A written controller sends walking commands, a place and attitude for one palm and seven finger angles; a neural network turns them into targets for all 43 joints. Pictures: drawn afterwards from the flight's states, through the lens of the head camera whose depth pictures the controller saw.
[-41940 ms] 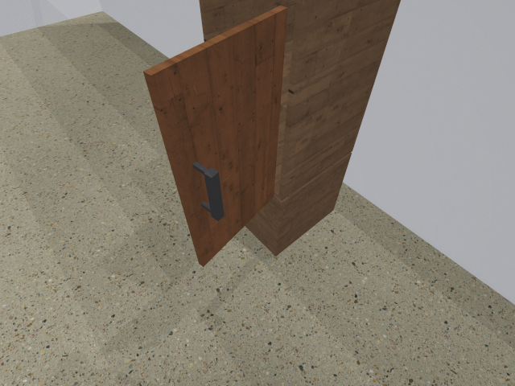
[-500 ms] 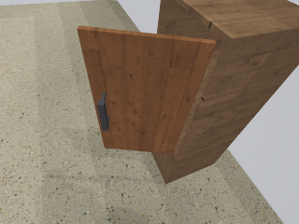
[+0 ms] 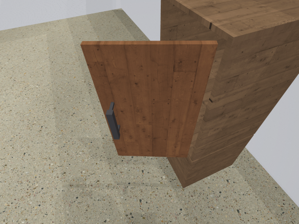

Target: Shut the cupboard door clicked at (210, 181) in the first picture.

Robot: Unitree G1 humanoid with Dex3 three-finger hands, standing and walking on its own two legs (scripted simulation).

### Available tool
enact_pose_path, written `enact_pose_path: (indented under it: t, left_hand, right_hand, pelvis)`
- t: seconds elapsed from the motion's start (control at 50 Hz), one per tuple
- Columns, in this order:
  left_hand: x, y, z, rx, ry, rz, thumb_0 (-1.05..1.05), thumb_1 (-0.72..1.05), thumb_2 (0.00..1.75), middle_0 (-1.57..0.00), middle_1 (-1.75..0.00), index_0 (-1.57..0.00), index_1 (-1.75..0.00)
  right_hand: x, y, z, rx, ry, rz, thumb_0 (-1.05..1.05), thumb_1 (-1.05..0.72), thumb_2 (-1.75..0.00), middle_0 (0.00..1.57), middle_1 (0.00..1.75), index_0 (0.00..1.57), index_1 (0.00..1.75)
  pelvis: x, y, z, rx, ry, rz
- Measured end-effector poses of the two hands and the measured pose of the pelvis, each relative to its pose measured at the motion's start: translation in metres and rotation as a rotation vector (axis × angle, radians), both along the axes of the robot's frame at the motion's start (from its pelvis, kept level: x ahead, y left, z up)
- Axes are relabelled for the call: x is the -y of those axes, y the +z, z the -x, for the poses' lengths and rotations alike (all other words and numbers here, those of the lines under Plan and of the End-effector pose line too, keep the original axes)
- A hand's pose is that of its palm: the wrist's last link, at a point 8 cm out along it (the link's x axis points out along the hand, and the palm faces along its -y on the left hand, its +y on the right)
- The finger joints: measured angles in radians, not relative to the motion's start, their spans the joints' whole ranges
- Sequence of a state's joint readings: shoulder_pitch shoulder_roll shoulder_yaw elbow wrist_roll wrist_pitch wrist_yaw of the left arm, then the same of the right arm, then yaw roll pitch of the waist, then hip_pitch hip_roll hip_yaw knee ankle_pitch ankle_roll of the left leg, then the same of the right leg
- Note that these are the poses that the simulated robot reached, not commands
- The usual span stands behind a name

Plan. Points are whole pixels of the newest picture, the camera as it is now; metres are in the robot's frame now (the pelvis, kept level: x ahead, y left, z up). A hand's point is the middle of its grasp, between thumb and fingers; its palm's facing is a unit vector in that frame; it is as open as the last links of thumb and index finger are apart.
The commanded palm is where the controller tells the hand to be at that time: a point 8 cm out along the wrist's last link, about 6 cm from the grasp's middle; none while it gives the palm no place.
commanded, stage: come to a stop and stand still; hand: left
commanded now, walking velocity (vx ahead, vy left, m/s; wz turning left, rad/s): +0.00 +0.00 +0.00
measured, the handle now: (114, 121) +0.45 +0.16 -0.03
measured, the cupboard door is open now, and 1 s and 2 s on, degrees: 64 64 64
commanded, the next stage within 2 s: look again from close up in 0.90 s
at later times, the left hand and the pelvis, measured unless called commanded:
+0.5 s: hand out of the picture +0.06 +0.14 -0.17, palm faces -0.03 -0.97 -0.24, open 7.4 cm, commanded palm none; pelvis +0.02 -0.05 +0.00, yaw +0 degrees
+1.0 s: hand out of the picture +0.05 +0.12 -0.17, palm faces +0.02 -0.97 -0.24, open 7.4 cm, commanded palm none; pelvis +0.03 -0.07 +0.01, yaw +1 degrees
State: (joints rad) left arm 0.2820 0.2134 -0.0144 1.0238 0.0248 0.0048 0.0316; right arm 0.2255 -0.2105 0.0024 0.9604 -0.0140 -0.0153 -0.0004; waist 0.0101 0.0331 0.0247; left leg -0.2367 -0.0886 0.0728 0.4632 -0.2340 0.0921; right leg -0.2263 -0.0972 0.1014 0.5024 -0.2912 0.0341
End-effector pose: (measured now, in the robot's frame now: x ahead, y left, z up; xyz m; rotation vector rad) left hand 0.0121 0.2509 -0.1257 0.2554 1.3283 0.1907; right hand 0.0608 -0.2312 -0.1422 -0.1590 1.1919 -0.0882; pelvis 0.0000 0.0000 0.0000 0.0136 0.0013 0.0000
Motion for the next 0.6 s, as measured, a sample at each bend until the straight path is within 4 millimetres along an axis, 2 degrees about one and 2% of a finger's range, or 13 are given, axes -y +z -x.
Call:
enact_pose_path:
  t: [0.14, 0.26, 0.46, 0.6]
  left_hand:
    - [0.022, -0.005, -0.011, -0.018, -0.011, 0.031, 0.00, 0.90, 0.89, -0.20, -0.30, -0.20, -0.30]
    - [0.041, -0.008, -0.024, -0.016, -0.019, 0.049, 0.00, 0.90, 0.89, -0.20, -0.30, -0.20, -0.30]
    - [0.063, -0.007, -0.044, 0.012, -0.026, 0.054, 0.00, 0.90, 0.89, -0.20, -0.30, -0.20, -0.30]
    - [0.073, -0.006, -0.050, 0.022, -0.019, 0.050, 0.00, 0.90, 0.89, -0.20, -0.30, -0.20, -0.30]
  right_hand:
    - [0.027, 0.001, 0.024, -0.100, -0.027, 0.041, 0.01, -0.91, -0.90, 0.20, 0.30, 0.20, 0.30]
    - [0.045, 0.003, 0.032, -0.145, -0.042, 0.059, 0.01, -0.91, -0.90, 0.20, 0.30, 0.20, 0.30]
    - [0.058, 0.003, 0.017, -0.137, -0.043, 0.045, 0.01, -0.91, -0.90, 0.20, 0.30, 0.20, 0.30]
    - [0.062, 0.002, 0.001, -0.117, -0.035, 0.029, 0.01, -0.91, -0.90, 0.20, 0.30, 0.20, 0.30]
  pelvis:
    - [0.014, 0.002, -0.006, 0.001, 0.002, -0.004]
    - [0.028, 0.003, -0.011, 0.003, 0.007, -0.003]
    - [0.049, 0.005, -0.019, 0.003, 0.008, 0.000]
    - [0.059, 0.005, -0.025, 0.001, 0.009, 0.000]
